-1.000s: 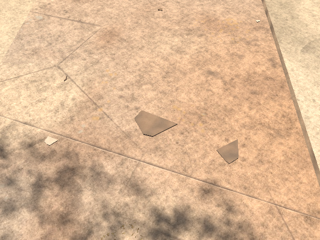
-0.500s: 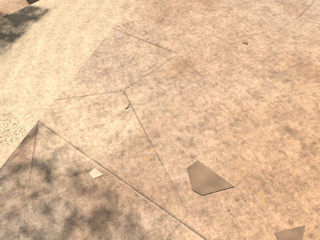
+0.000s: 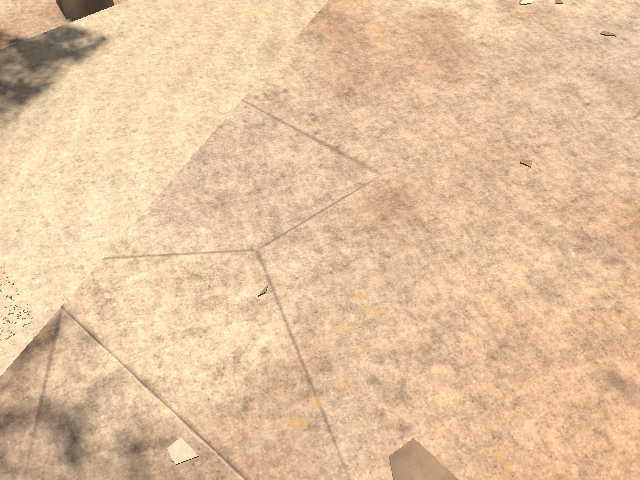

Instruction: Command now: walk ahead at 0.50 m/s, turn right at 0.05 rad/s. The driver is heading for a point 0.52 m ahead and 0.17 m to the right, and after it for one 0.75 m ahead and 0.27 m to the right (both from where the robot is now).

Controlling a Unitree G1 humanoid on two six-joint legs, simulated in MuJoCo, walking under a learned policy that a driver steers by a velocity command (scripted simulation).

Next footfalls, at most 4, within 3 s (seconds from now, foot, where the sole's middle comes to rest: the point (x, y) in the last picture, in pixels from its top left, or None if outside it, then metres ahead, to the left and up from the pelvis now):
0.34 right None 0.33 -0.13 -0.78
0.82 left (350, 421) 0.63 -0.06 -0.78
1.28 right None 0.44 -0.20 -0.78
1.66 left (340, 452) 0.56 -0.04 -0.78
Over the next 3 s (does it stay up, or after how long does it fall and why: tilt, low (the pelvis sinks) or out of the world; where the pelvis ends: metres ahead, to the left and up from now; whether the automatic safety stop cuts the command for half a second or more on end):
stays up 0.48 -0.09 0.00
